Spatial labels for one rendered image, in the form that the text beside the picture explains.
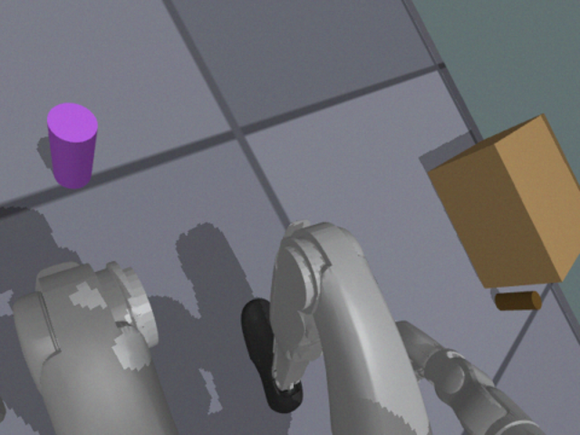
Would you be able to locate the right robot foot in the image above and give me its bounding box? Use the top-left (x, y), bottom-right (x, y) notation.
top-left (241, 298), bottom-right (303, 413)

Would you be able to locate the right robot arm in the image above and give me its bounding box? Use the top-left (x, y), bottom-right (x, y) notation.
top-left (424, 349), bottom-right (546, 435)

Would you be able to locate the right robot hand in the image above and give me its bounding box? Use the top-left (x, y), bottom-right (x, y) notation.
top-left (394, 320), bottom-right (446, 383)

